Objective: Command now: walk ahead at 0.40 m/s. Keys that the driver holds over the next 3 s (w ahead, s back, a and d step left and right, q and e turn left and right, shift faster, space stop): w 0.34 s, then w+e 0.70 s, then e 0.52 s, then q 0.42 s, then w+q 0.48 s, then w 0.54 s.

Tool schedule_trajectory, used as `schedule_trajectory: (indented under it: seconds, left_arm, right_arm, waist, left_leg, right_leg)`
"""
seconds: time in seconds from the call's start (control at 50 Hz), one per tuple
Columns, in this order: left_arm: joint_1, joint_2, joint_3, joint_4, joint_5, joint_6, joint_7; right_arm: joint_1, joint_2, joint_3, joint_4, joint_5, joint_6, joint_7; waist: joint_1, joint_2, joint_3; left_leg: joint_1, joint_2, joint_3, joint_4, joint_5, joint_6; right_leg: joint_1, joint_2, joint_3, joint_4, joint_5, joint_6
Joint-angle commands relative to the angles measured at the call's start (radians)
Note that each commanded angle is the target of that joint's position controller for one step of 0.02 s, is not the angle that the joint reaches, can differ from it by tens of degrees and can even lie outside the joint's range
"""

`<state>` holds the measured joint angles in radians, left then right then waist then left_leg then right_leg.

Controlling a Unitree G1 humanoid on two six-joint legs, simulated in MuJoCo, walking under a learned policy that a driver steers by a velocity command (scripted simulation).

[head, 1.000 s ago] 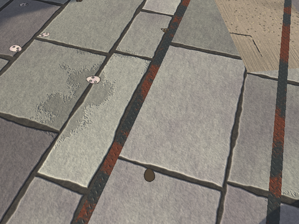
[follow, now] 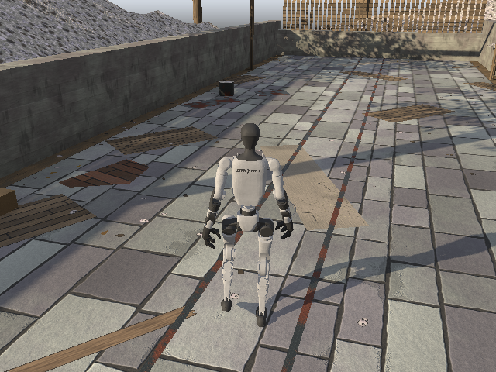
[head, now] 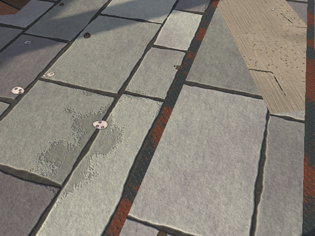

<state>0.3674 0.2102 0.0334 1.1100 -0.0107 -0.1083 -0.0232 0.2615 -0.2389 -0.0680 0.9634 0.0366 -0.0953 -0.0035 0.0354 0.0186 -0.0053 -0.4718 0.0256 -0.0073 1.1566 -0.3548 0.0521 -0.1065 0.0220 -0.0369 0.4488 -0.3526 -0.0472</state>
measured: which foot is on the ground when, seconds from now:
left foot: up 0.00-0.28, down 0.30-0.90, up 0.92-1.00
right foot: down 0.00-0.30, up 0.32-0.86, down 0.88-1.00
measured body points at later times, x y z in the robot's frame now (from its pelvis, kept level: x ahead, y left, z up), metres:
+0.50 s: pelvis +0.26 +0.06 +0.00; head +0.28 +0.06 +0.45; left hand +0.32 +0.33 -0.14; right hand +0.33 -0.20 -0.13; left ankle +0.30 +0.14 -0.74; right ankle +0.23 -0.09 -0.65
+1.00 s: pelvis +0.53 -0.04 -0.01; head +0.57 -0.06 +0.44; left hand +0.74 +0.18 -0.12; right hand +0.53 -0.32 -0.14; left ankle +0.44 +0.15 -0.63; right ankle +0.58 -0.12 -0.74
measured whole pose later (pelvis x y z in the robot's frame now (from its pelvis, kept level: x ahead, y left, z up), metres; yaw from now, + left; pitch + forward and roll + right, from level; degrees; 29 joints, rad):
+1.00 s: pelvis +0.53 -0.04 -0.01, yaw -19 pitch +1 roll +1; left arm 0.17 0.26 0.08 0.80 -0.02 -0.06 -0.04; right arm 0.22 -0.27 -0.05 0.91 0.02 -0.12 0.00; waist 0.00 0.01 0.06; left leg -0.35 0.05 -0.01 1.25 -0.40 0.02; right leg -0.41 0.08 -0.04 0.56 -0.18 -0.11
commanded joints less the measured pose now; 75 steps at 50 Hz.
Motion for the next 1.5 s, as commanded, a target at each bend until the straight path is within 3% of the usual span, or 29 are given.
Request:
schedule_trajectory:
  seconds: [0.02, 0.12, 0.2, 0.26, 0.3, 0.32, 0.34, 0.36, 0.4, 0.46, 0.54, 0.76, 0.82, 0.86, 0.88, 0.9, 0.92, 0.94, 0.96, 0.98, 1.02, 1.18, 1.32, 1.34, 1.36, 1.38, 1.42, 1.44, 1.5]
  left_arm:
    - [0.074, 0.079, -0.003, -0.023, 0.006, 0.008, 0.005]
    - [0.089, 0.145, 0.001, -0.047, 0.014, 0.024, 0.040]
    - [0.140, 0.162, 0.015, -0.031, -0.008, 0.020, 0.043]
    - [0.113, 0.187, 0.030, -0.040, -0.003, 0.030, 0.042]
    - [0.082, 0.181, 0.029, -0.059, 0.010, 0.046, 0.040]
    - [0.096, 0.134, 0.012, -0.086, 0.030, 0.046, 0.037]
    - [0.228, -0.022, -0.026, -0.083, 0.007, 0.023, 0.024]
    - [0.122, 0.093, 0.002, -0.091, -0.025, -0.004, 0.019]
    - [-0.017, 0.143, 0.021, -0.137, -0.046, -0.017, 0.031]
    - [0.036, 0.086, 0.035, -0.123, -0.030, 0.027, 0.040]
    - [-0.062, 0.089, 0.048, -0.173, -0.022, 0.061, 0.046]
    - [-0.397, 0.052, 0.026, -0.333, -0.008, 0.044, -0.022]
    - [-0.387, 0.081, 0.036, -0.377, -0.013, 0.047, -0.041]
    - [-0.223, 0.146, 0.070, -0.359, -0.018, 0.052, -0.044]
    - [-0.053, 0.212, 0.107, -0.319, -0.020, 0.054, -0.032]
    - [0.075, 0.320, 0.139, -0.293, -0.020, 0.064, -0.006]
    - [0.030, 0.361, 0.136, -0.325, -0.015, 0.054, -0.008]
    - [0.057, 0.273, 0.110, -0.325, -0.002, 0.048, -0.012]
    - [0.015, 0.220, 0.097, -0.327, 0.000, 0.039, -0.009]
    - [-0.067, 0.188, 0.086, -0.344, -0.004, 0.031, -0.011]
    - [-0.158, 0.141, 0.068, -0.378, 0.005, 0.028, -0.005]
    - [-0.081, 0.219, 0.090, -0.385, -0.009, 0.064, 0.046]
    - [-0.118, 0.189, 0.083, -0.420, -0.007, 0.096, 0.070]
    - [-0.133, 0.163, 0.073, -0.442, -0.002, 0.094, 0.068]
    - [-0.119, 0.111, 0.054, -0.470, 0.017, 0.092, 0.066]
    - [0.113, 0.105, 0.049, -0.469, -0.004, 0.089, 0.057]
    - [0.028, 0.272, 0.087, -0.433, -0.016, 0.122, 0.055]
    - [-0.031, 0.263, 0.089, -0.443, -0.015, 0.144, 0.064]
    - [-0.047, 0.192, 0.078, -0.472, -0.012, 0.172, 0.068]
  right_arm:
    - [-0.125, -0.055, -0.014, -0.096, -0.008, -0.018, 0.014]
    - [-0.334, 0.008, 0.021, -0.177, -0.011, -0.006, 0.025]
    - [-0.411, -0.037, 0.021, -0.214, -0.001, -0.004, 0.042]
    - [-0.331, -0.096, -0.003, -0.204, -0.006, -0.009, 0.048]
    - [-0.039, -0.168, -0.044, -0.117, -0.003, -0.002, 0.036]
    - [0.137, -0.246, -0.062, -0.080, -0.017, 0.005, 0.023]
    - [0.167, -0.265, -0.056, -0.060, -0.033, 0.002, 0.037]
    - [0.107, -0.166, -0.031, -0.066, -0.026, -0.005, 0.039]
    - [-0.078, -0.106, -0.008, -0.093, -0.027, -0.024, 0.039]
    - [-0.130, -0.049, 0.005, -0.067, -0.049, -0.039, 0.046]
    - [-0.079, -0.101, -0.005, -0.029, -0.055, -0.044, 0.020]
    - [0.096, -0.157, -0.015, 0.012, -0.037, 0.000, -0.022]
    - [0.068, -0.191, -0.026, -0.005, -0.027, 0.022, -0.024]
    - [0.035, -0.219, -0.034, -0.025, -0.025, 0.038, -0.031]
    - [0.019, -0.215, -0.030, -0.037, -0.023, 0.040, -0.033]
    - [0.045, -0.162, -0.010, -0.068, -0.050, 0.026, -0.029]
    - [0.103, -0.045, 0.025, -0.116, -0.045, -0.016, -0.008]
    - [-0.032, -0.142, 0.004, -0.141, -0.006, -0.060, 0.008]
    - [-0.093, -0.153, 0.001, -0.166, 0.017, -0.076, 0.012]
    - [-0.096, -0.144, 0.001, -0.156, 0.001, -0.078, 0.005]
    - [-0.066, -0.158, -0.016, -0.149, -0.029, -0.051, -0.002]
    - [-0.235, -0.086, 0.002, -0.238, -0.050, -0.013, -0.010]
    - [-0.202, -0.171, -0.023, -0.260, -0.052, -0.025, 0.006]
    - [-0.136, -0.194, -0.029, -0.253, -0.068, -0.033, 0.001]
    - [-0.056, -0.238, -0.033, -0.257, -0.086, -0.029, -0.010]
    - [-0.033, -0.249, -0.035, -0.248, -0.090, -0.010, -0.006]
    - [-0.132, -0.127, -0.010, -0.304, -0.047, 0.023, -0.012]
    - [-0.170, -0.114, 0.000, -0.307, -0.054, 0.041, -0.016]
    - [-0.216, -0.146, -0.006, -0.298, -0.070, 0.062, -0.023]
  waist:
    - [0.014, -0.097, 0.082]
    - [0.043, -0.102, 0.137]
    - [0.035, -0.122, 0.163]
    - [-0.043, -0.141, 0.074]
    - [-0.189, -0.143, -0.102]
    - [-0.225, 0.008, -0.244]
    - [-0.131, 0.282, -0.407]
    - [-0.159, 0.168, -0.287]
    - [-0.092, 0.015, -0.065]
    - [-0.009, 0.053, -0.016]
    - [-0.006, 0.038, 0.061]
    - [-0.115, -0.005, 0.123]
    - [-0.075, 0.041, 0.086]
    - [0.027, 0.083, -0.027]
    - [0.115, 0.060, -0.117]
    - [0.127, -0.121, -0.218]
    - [0.024, -0.287, -0.351]
    - [0.094, -0.151, -0.340]
    - [0.080, -0.117, -0.211]
    - [0.022, -0.006, -0.120]
    - [-0.044, -0.017, -0.066]
    - [-0.013, -0.098, -0.042]
    - [-0.053, -0.149, -0.086]
    - [-0.082, -0.113, -0.151]
    - [-0.096, 0.040, -0.265]
    - [0.007, 0.316, -0.414]
    - [-0.036, 0.110, -0.266]
    - [-0.031, 0.049, -0.193]
    - [-0.007, 0.110, -0.063]
  left_leg:
    - [-0.359, 0.088, -0.006, -0.040, 0.128, 0.002]
    - [-0.196, 0.033, 0.072, -0.437, 0.329, -0.043]
    - [-0.138, 0.019, 0.055, -0.586, 0.377, -0.009]
    - [0.007, -0.026, 0.069, -0.612, 0.317, 0.043]
    - [0.398, -0.053, 0.075, -0.607, 0.293, 0.098]
    - [0.709, 0.162, -0.189, -0.596, 0.219, 0.160]
    - [0.932, 0.381, -0.714, -0.797, -0.058, 0.320]
    - [0.824, 0.346, -0.730, -0.889, -0.129, 0.261]
    - [0.494, 0.296, -0.417, -0.934, 0.092, 0.187]
    - [0.278, 0.215, -0.185, -1.011, 0.198, 0.146]
    - [0.239, 0.220, -0.068, -1.079, 0.233, 0.158]
    - [0.545, 0.253, 0.163, -1.004, 0.447, 0.107]
    - [0.600, 0.273, 0.207, -0.871, 0.793, 0.080]
    - [0.576, 0.257, 0.238, -0.614, 1.115, 0.051]
    - [0.463, 0.214, 0.257, -0.381, 1.050, 0.013]
    - [0.171, 0.147, 0.257, -0.040, 0.535, -0.033]
    - [-0.210, -0.081, 0.066, 0.279, -0.210, -0.078]
    - [-0.322, -0.030, -0.099, 0.315, -0.176, -0.041]
    - [-0.369, 0.015, -0.086, 0.265, -0.090, -0.013]
    - [-0.315, 0.064, -0.082, 0.166, -0.015, -0.012]
    - [-0.176, 0.111, -0.083, 0.039, 0.047, -0.032]
    - [-0.038, -0.023, -0.001, -0.490, 0.392, -0.110]
    - [0.084, -0.043, -0.068, -0.739, 0.409, -0.052]
    - [0.241, 0.020, -0.092, -0.774, 0.575, -0.013]
    - [0.499, 0.217, -0.255, -0.706, 0.974, 0.053]
    - [0.742, 0.458, -0.597, -0.704, 1.075, 0.264]
    - [0.564, 0.373, -0.468, -0.757, 0.570, 0.218]
    - [0.443, 0.313, -0.376, -0.792, 0.424, 0.182]
    - [0.187, 0.206, -0.178, -0.892, 0.311, 0.164]
  right_leg:
    - [0.208, -0.258, 0.262, -0.250, 0.444, -0.135]
    - [0.036, -0.199, 0.123, -0.338, 0.447, -0.125]
    - [0.106, -0.255, 0.111, -0.352, 0.452, -0.123]
    - [0.206, -0.280, 0.081, -0.197, 0.830, -0.092]
    - [0.098, -0.220, 0.035, 0.159, 0.988, -0.048]
    - [-0.155, -0.146, 0.004, 0.502, 0.609, -0.024]
    - [-0.461, 0.044, 0.092, 0.827, -0.182, 0.018]
    - [-0.564, -0.002, 0.198, 0.941, -0.191, -0.010]
    - [-0.551, -0.106, 0.151, 0.898, 0.002, -0.030]
    - [-0.407, -0.169, 0.159, 0.780, 0.085, -0.029]
    - [-0.539, -0.176, 0.176, 0.674, 0.194, -0.004]
    - [-0.681, -0.130, 0.028, 0.225, 0.383, -0.009]
    - [-0.578, -0.073, -0.049, 0.190, 0.226, -0.052]
    - [-0.330, 0.015, -0.106, 0.182, 0.157, -0.101]
    - [-0.068, 0.049, -0.082, 0.108, 0.219, -0.143]
    - [0.239, -0.153, 0.238, 0.097, 0.234, -0.214]
    - [0.512, -0.369, 0.847, -0.094, 0.061, -0.419]
    - [0.513, -0.356, 0.831, -0.174, 0.053, -0.364]
    - [0.403, -0.321, 0.662, -0.165, 0.124, -0.317]
    - [0.229, -0.273, 0.531, -0.170, 0.238, -0.281]
    - [0.023, -0.210, 0.405, -0.206, 0.368, -0.251]
    - [-0.164, -0.070, 0.201, -0.123, 0.762, -0.148]
    - [-0.021, -0.096, 0.407, 0.107, 0.549, -0.082]
    - [-0.058, -0.037, 0.382, 0.240, 0.496, -0.048]
    - [-0.216, 0.055, 0.280, 0.496, 0.126, 0.003]
    - [-0.440, 0.150, 0.246, 0.733, -0.426, 0.047]
    - [-0.540, 0.020, 0.203, 0.897, -0.258, 0.104]
    - [-0.539, -0.009, 0.170, 0.884, -0.194, 0.117]
    - [-0.439, -0.037, 0.097, 0.785, -0.095, 0.120]
Next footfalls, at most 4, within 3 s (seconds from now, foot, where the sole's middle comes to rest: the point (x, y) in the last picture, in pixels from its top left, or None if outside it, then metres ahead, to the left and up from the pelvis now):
0.30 left None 0.34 0.14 -0.77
0.88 right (205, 215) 0.62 -0.13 -0.77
1.34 left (191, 156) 0.92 -0.08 -0.77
1.74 right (228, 195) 0.71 -0.24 -0.77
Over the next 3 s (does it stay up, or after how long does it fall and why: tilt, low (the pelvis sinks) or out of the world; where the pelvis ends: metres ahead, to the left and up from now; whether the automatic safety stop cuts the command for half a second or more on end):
stays up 1.16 -0.23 0.00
